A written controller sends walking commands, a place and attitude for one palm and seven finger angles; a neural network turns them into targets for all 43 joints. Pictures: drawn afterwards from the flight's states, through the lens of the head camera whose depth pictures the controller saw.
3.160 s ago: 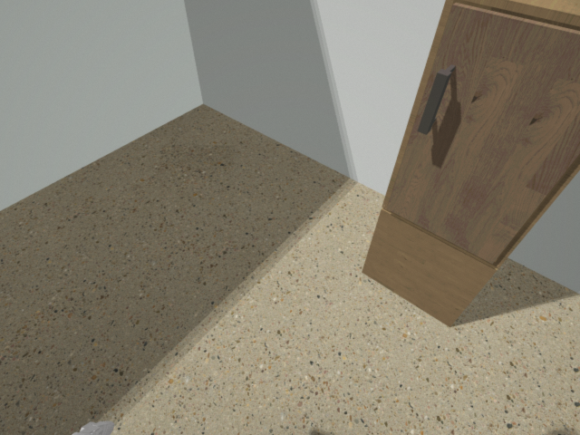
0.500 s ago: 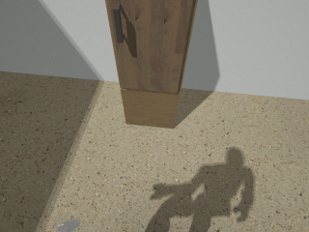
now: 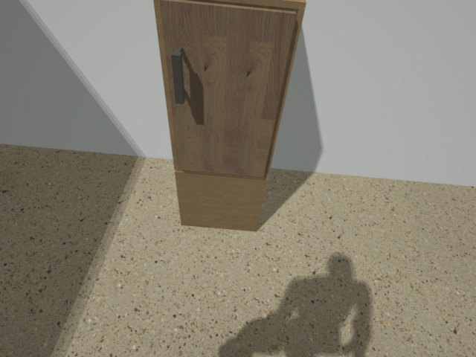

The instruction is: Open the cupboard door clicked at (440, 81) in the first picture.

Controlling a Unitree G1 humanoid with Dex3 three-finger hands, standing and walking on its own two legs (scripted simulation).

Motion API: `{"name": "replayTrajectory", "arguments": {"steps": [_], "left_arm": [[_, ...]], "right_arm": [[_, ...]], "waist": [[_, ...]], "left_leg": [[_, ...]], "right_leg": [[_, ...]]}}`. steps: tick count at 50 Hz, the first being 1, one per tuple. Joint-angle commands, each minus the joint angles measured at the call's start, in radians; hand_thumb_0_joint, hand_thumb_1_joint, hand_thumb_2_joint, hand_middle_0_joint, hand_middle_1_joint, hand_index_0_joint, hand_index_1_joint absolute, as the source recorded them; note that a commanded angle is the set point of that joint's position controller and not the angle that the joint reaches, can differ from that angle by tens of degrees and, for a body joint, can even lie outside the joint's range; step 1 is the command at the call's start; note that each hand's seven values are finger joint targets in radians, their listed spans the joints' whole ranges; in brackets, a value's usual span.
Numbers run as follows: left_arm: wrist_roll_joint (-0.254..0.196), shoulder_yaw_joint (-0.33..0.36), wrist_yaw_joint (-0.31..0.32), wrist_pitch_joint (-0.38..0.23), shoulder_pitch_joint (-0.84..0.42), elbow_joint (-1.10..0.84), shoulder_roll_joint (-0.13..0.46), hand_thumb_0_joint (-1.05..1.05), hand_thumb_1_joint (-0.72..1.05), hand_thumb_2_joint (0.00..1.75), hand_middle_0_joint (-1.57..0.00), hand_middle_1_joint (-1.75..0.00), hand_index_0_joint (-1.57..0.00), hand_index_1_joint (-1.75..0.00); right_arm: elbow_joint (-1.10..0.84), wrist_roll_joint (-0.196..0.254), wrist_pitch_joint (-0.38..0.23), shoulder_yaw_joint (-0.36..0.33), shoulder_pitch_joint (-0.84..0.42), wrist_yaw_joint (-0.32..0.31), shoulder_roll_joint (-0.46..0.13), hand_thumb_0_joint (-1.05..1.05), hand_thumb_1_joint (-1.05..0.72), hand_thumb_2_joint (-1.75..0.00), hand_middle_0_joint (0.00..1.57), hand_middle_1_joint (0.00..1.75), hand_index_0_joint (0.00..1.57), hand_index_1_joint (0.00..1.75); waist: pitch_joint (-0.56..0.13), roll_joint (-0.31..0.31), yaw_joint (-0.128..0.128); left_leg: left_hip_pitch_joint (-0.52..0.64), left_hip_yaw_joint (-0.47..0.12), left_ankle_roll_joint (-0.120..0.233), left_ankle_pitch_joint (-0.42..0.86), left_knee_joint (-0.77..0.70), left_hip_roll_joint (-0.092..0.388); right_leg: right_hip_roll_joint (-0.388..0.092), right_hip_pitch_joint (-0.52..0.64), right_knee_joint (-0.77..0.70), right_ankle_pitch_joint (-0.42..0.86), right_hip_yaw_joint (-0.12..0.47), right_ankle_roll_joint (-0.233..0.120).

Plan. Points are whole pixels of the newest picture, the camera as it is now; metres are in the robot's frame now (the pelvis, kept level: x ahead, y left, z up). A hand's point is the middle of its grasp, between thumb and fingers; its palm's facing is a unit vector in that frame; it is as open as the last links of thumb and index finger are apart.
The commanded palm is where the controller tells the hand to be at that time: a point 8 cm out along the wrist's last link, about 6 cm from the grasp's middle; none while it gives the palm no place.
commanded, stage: take the last steps up to it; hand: left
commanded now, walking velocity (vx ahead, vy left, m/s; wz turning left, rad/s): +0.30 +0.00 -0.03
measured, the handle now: (180, 75) +0.81 +0.20 +0.07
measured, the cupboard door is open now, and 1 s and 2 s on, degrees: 0 0 0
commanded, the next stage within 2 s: come to a stop and stand still in 0.42 s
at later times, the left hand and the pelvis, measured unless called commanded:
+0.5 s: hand (173, 304) +0.27 +0.14 -0.17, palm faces +0.07 -0.98 -0.18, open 7.3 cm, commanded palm none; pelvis +0.18 -0.03 -0.01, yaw +1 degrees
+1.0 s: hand (154, 308) +0.26 +0.18 -0.18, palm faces +0.06 -0.97 -0.23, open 7.4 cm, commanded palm none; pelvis +0.23 -0.02 +0.00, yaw +0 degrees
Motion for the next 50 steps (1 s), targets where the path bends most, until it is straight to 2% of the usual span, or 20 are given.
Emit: {"name": "replayTrajectory", "arguments": {"steps": [1, 3, 8, 14, 16, 18, 19, 20, 21, 23, 24, 28, 31, 35, 36, 38, 39, 40, 43, 50], "left_arm": [[0.005, 0.007, -0.016, -0.053, -0.075, -0.092, 0.011, 0.00, 0.90, 0.90, -0.20, -0.30, -0.20, -0.30], [0.001, 0.005, -0.015, -0.047, -0.039, -0.075, -0.001, 0.00, 0.90, 0.90, -0.20, -0.30, -0.20, -0.30], [0.000, 0.002, -0.015, -0.043, -0.130, -0.098, -0.020, 0.00, 0.90, 0.90, -0.20, -0.30, -0.20, -0.30], [-0.003, -0.003, -0.014, -0.059, -0.241, -0.127, -0.040, 0.00, 0.90, 0.90, -0.20, -0.30, -0.20, -0.30], [-0.003, 0.000, -0.012, -0.068, -0.187, -0.114, -0.032, 0.00, 0.90, 0.90, -0.20, -0.30, -0.20, -0.30], [0.003, 0.016, -0.005, -0.085, 0.033, -0.043, 0.014, 0.00, 0.90, 0.90, -0.20, -0.30, -0.20, -0.30], [0.009, 0.037, 0.007, -0.102, 0.175, -0.005, 0.099, 0.00, 0.90, 0.90, -0.20, -0.30, -0.20, -0.30], [-0.003, 0.052, 0.018, -0.106, 0.269, 0.014, 0.192, 0.00, 0.90, 0.90, -0.20, -0.30, -0.20, -0.30], [-0.017, 0.053, 0.022, -0.103, 0.220, 0.009, 0.195, 0.00, 0.90, 0.90, -0.20, -0.30, -0.20, -0.30], [-0.015, 0.026, 0.034, -0.095, 0.031, -0.042, 0.087, 0.00, 0.90, 0.90, -0.20, -0.30, -0.20, -0.30], [-0.010, 0.010, 0.036, -0.100, -0.021, -0.053, 0.040, 0.00, 0.90, 0.90, -0.20, -0.30, -0.20, -0.30], [-0.002, -0.013, 0.040, -0.096, -0.088, -0.073, 0.002, 0.00, 0.90, 0.90, -0.20, -0.30, -0.20, -0.30], [-0.007, -0.009, 0.043, -0.073, -0.094, -0.074, 0.048, 0.00, 0.90, 0.90, -0.20, -0.30, -0.20, -0.30], [-0.012, 0.009, 0.049, -0.036, -0.087, -0.086, 0.091, 0.00, 0.90, 0.90, -0.20, -0.30, -0.20, -0.30], [-0.013, 0.008, 0.047, -0.027, -0.064, -0.093, 0.074, 0.00, 0.90, 0.90, -0.20, -0.30, -0.20, -0.30], [-0.019, -0.006, 0.052, -0.011, -0.012, -0.109, 0.017, 0.00, 0.90, 0.90, -0.20, -0.30, -0.20, -0.30], [-0.020, -0.004, 0.054, -0.004, -0.028, -0.112, 0.030, 0.00, 0.90, 0.90, -0.20, -0.30, -0.20, -0.30], [-0.019, 0.002, 0.053, -0.001, -0.039, -0.110, 0.038, 0.00, 0.90, 0.90, -0.20, -0.30, -0.20, -0.30], [-0.016, 0.008, 0.044, -0.006, -0.020, -0.102, 0.033, 0.00, 0.90, 0.90, -0.20, -0.30, -0.20, -0.30], [-0.014, -0.004, 0.036, 0.003, -0.035, -0.128, 0.003, 0.00, 0.90, 0.90, -0.20, -0.30, -0.20, -0.30]], "right_arm": [[0.018, 0.012, -0.027, -0.009, 0.107, -0.028, -0.112, 0.00, -0.90, -0.90, 0.20, 0.30, 0.20, 0.30], [0.036, 0.018, -0.037, -0.007, 0.115, -0.031, -0.103, 0.00, -0.90, -0.90, 0.20, 0.30, 0.20, 0.30], [0.087, 0.018, -0.039, -0.011, 0.181, -0.032, -0.077, 0.00, -0.90, -0.90, 0.20, 0.30, 0.20, 0.30], [0.130, 0.005, -0.027, -0.018, 0.222, -0.031, -0.071, 0.00, -0.90, -0.90, 0.20, 0.30, 0.20, 0.30], [0.131, 0.005, -0.023, -0.021, 0.198, -0.032, -0.089, 0.00, -0.90, -0.90, 0.20, 0.30, 0.20, 0.30], [0.130, 0.016, -0.023, -0.022, 0.173, -0.028, -0.093, 0.00, -0.90, -0.90, 0.20, 0.30, 0.20, 0.30], [0.114, 0.028, -0.027, -0.019, 0.188, -0.018, -0.058, 0.00, -0.90, -0.90, 0.20, 0.30, 0.20, 0.30], [0.079, 0.034, -0.033, -0.007, 0.210, -0.017, -0.016, 0.00, -0.90, -0.90, 0.20, 0.30, 0.20, 0.30], [0.073, 0.033, -0.022, -0.012, 0.151, -0.019, -0.047, 0.00, -0.90, -0.90, 0.20, 0.30, 0.20, 0.30], [0.048, 0.020, -0.007, -0.017, 0.040, -0.012, -0.024, 0.00, -0.90, -0.90, 0.20, 0.30, 0.20, 0.30], [0.051, 0.013, 0.006, -0.013, 0.049, -0.009, -0.003, 0.00, -0.90, -0.90, 0.20, 0.30, 0.20, 0.30], [0.067, 0.014, 0.042, 0.005, 0.121, -0.009, 0.045, 0.00, -0.90, -0.90, 0.20, 0.30, 0.20, 0.30], [0.047, 0.022, 0.053, 0.012, 0.066, -0.013, 0.021, 0.00, -0.90, -0.90, 0.20, 0.30, 0.20, 0.30], [0.008, 0.019, 0.061, -0.013, 0.017, -0.015, -0.047, 0.00, -0.90, -0.90, 0.20, 0.30, 0.20, 0.30], [-0.003, 0.017, 0.055, -0.018, 0.007, -0.016, -0.083, 0.00, -0.90, -0.90, 0.20, 0.30, 0.20, 0.30], [-0.037, 0.012, 0.051, -0.031, -0.023, -0.023, -0.181, 0.00, -0.90, -0.90, 0.20, 0.30, 0.20, 0.30], [-0.039, 0.009, 0.051, -0.034, -0.037, -0.034, -0.190, 0.00, -0.90, -0.90, 0.20, 0.30, 0.20, 0.30], [-0.049, 0.009, 0.052, -0.034, -0.070, -0.043, -0.189, 0.00, -0.90, -0.90, 0.20, 0.30, 0.20, 0.30], [-0.083, 0.008, 0.053, -0.035, -0.155, -0.043, -0.176, 0.00, -0.90, -0.90, 0.20, 0.30, 0.20, 0.30], [-0.070, 0.007, 0.063, -0.054, -0.148, -0.030, -0.184, 0.00, -0.90, -0.90, 0.20, 0.30, 0.20, 0.30]], "waist": [[0.147, 0.114, 0.004], [0.112, 0.132, 0.020], [0.149, 0.108, 0.001], [0.172, 0.153, -0.034], [0.136, 0.145, -0.002], [0.024, 0.066, 0.101], [-0.096, -0.077, 0.145], [-0.192, -0.261, 0.132], [-0.188, -0.178, 0.137], [0.034, -0.012, 0.077], [0.082, -0.010, 0.039], [0.062, -0.047, -0.028], [0.027, -0.076, -0.005], [0.033, -0.060, -0.004], [0.021, 0.016, 0.004], [0.011, 0.277, 0.022], [-0.007, 0.333, 0.003], [-0.012, 0.286, 0.008], [-0.070, 0.150, 0.026], [-0.081, 0.205, -0.004]], "left_leg": [[0.087, -0.302, 0.058, -0.077, -0.449, 0.241], [0.132, -0.219, 0.071, 0.092, -0.432, 0.216], [0.183, -0.169, 0.115, 0.226, -0.432, 0.217], [0.215, -0.122, 0.115, 0.402, -0.346, 0.224], [0.209, -0.101, 0.102, 0.509, -0.258, 0.218], [0.122, -0.046, 0.053, 0.593, 0.007, 0.154], [-0.079, -0.006, 0.010, 0.383, 0.278, 0.083], [-0.293, -0.013, -0.028, -0.245, 0.604, -0.054], [-0.311, -0.140, -0.014, -0.259, 0.734, -0.016], [-0.350, -0.170, -0.014, -0.096, 0.742, 0.071], [-0.299, -0.166, -0.024, -0.050, 0.682, 0.087], [-0.116, -0.113, -0.062, -0.020, 0.371, 0.063], [-0.094, -0.089, -0.077, 0.023, 0.188, 0.029], [0.036, -0.071, -0.076, 0.241, -0.046, 0.014], [0.098, -0.119, -0.054, 0.460, -0.082, 0.065], [0.072, -0.334, 0.083, 0.809, -0.210, 0.299], [0.039, -0.394, 0.142, 0.795, -0.262, 0.328], [0.020, -0.382, 0.164, 0.752, -0.251, 0.328], [0.115, -0.277, 0.157, 0.735, -0.191, 0.277], [0.095, -0.286, 0.135, 0.349, -0.256, 0.256]], "right_leg": [[-0.077, -0.299, 0.174, 0.168, 0.016, 0.016], [-0.083, -0.294, 0.140, 0.210, 0.000, 0.032], [-0.110, -0.324, -0.043, 0.248, -0.039, 0.050], [-0.069, -0.217, -0.298, 0.205, -0.101, 0.015], [-0.033, -0.089, -0.371, 0.190, -0.128, -0.006], [-0.005, 0.229, -0.475, 0.286, -0.134, -0.032], [-0.197, 0.491, -0.509, 0.322, 0.091, -0.102], [-0.446, 0.641, -0.618, 0.506, 0.469, -0.218], [-0.459, 0.544, -0.680, 0.401, 0.488, -0.249], [-0.394, 0.251, -0.745, 0.254, 0.310, -0.202], [-0.353, 0.131, -0.773, 0.274, 0.204, -0.170], [-0.261, -0.016, -0.758, 0.556, -0.013, -0.138], [-0.236, 0.083, -0.679, 0.696, -0.039, -0.136], [-0.223, 0.065, -0.537, 0.591, -0.033, -0.093], [-0.177, 0.027, -0.471, 0.503, -0.046, -0.054], [-0.030, 0.000, -0.253, -0.014, -0.119, 0.030], [-0.004, -0.008, -0.072, -0.185, -0.056, 0.038], [-0.014, -0.024, 0.038, -0.187, 0.011, 0.029], [-0.009, -0.109, 0.138, -0.090, 0.039, 0.042], [-0.024, 0.004, -0.194, -0.084, -0.015, 0.040]]}}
